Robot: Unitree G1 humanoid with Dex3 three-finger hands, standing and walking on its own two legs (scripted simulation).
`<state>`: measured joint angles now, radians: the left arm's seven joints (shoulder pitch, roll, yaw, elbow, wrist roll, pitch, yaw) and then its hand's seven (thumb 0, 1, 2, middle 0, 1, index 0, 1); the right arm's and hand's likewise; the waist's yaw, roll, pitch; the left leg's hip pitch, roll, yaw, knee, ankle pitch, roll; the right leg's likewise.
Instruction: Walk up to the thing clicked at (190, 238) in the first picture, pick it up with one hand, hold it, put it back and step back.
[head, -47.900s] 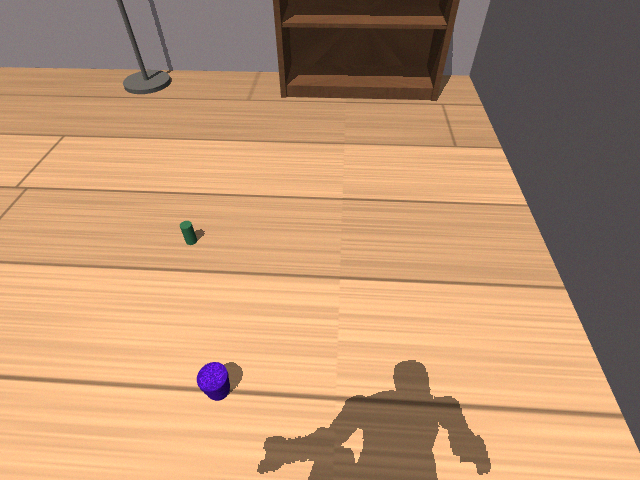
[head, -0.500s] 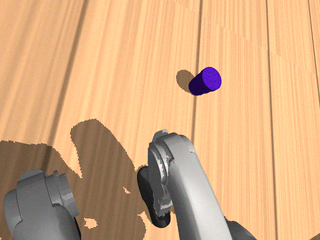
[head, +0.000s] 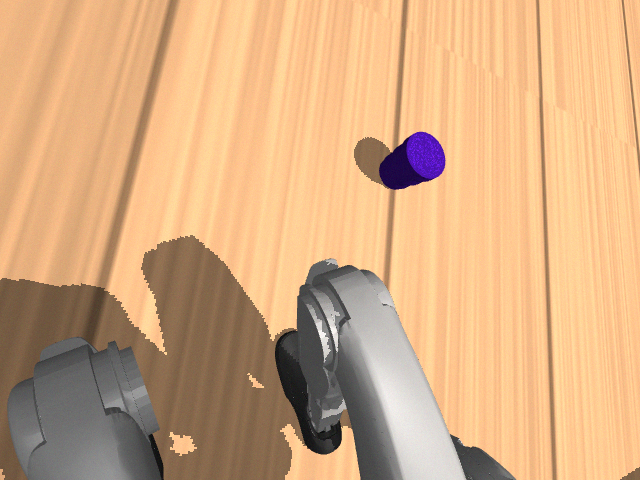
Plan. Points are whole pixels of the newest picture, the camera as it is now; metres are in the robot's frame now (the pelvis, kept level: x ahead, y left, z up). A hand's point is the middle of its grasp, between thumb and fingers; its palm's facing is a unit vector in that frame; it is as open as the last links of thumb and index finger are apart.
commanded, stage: settle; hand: left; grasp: from above
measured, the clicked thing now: out of the picture +0.46 +0.31 -0.25
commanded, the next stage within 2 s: lift in 0.70 s
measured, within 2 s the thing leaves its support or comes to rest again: leaves its support in 0.04 s
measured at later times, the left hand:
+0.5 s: hand out of the picture +0.44 +0.33 -0.13, palm faces -0.46 -0.10 -0.88, open 8.7 cm
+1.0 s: hand out of the picture +0.44 +0.33 -0.07, palm faces -0.45 -0.10 -0.89, open 8.5 cm
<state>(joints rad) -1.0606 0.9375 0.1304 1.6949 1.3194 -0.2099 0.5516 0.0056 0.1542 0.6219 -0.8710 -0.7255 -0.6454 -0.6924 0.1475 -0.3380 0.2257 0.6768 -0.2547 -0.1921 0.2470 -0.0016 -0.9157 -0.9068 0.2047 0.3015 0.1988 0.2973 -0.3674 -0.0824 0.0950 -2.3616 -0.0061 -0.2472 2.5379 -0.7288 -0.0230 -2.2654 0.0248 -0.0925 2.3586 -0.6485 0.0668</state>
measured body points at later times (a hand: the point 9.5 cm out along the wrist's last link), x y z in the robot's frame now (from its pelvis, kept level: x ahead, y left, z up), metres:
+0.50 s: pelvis +0.00 -0.01 +0.03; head +0.23 +0.08 +0.40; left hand +0.46 +0.33 -0.08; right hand +0.08 -0.27 -0.07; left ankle +0.06 +0.13 -0.27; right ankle +0.12 -0.14 -0.27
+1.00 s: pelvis -0.01 -0.01 +0.06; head +0.20 +0.08 +0.44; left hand +0.46 +0.33 -0.02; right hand +0.06 -0.28 -0.05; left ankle +0.06 +0.13 -0.27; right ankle +0.12 -0.14 -0.27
